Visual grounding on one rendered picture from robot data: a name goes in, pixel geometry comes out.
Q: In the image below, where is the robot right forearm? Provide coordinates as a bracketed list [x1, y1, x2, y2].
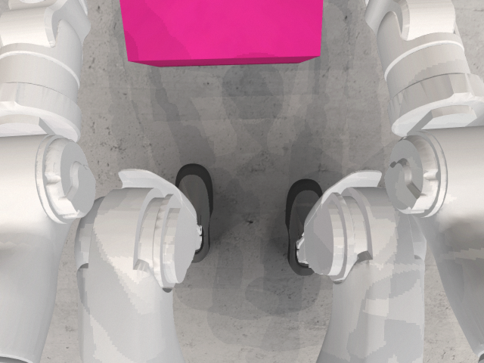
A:
[365, 0, 484, 137]

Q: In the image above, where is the carton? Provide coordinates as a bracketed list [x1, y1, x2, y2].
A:
[119, 0, 323, 67]

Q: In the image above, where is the left robot upper arm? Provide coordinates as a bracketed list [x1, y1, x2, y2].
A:
[0, 134, 96, 363]

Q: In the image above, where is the robot right thigh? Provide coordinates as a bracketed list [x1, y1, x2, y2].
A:
[314, 187, 425, 363]

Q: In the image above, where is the right robot foot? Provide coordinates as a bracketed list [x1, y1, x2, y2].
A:
[285, 179, 322, 276]

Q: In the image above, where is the robot left forearm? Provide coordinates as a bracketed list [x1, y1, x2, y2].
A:
[0, 0, 91, 143]

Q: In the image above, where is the right robot upper arm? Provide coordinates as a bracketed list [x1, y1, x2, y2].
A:
[384, 126, 484, 363]

